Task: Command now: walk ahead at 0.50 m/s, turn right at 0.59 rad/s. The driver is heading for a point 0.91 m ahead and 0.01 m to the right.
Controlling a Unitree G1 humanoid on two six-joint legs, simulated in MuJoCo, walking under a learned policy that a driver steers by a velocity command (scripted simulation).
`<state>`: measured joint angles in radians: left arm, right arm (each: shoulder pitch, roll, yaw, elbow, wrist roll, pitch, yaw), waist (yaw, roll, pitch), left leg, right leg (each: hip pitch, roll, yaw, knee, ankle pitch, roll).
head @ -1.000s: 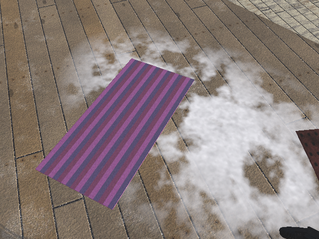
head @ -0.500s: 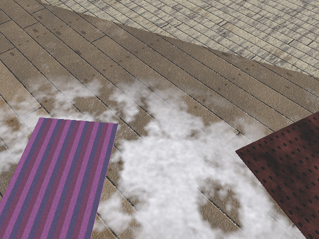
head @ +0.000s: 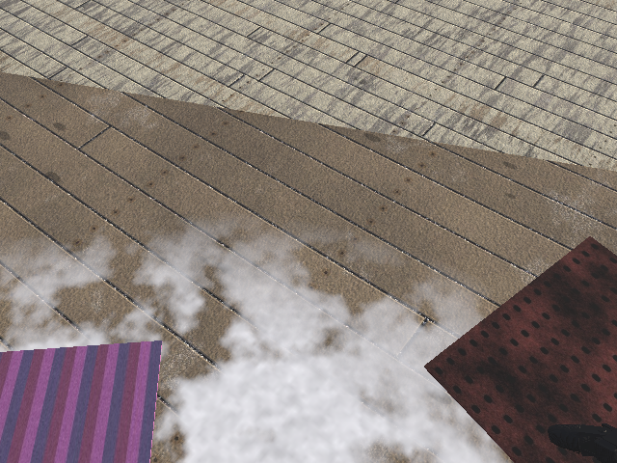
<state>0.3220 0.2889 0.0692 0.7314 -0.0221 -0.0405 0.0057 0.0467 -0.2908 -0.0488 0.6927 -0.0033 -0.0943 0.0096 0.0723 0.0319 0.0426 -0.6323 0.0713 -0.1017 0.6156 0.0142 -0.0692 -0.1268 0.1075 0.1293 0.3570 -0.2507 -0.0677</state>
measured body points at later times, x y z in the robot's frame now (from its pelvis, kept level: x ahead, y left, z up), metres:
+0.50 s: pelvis +0.27 +0.03 +0.00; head +0.29 +0.02 +0.45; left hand +0.54 +0.21 -0.08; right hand +0.20 -0.25 -0.13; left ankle +0.22 +0.15 -0.74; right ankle +0.38 -0.17 -0.69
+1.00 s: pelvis +0.52 -0.09 +0.00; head +0.54 -0.10 +0.45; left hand +0.62 +0.17 -0.12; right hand +0.62 -0.38 -0.11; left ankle +0.72 +0.04 -0.68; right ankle +0.43 -0.16 -0.74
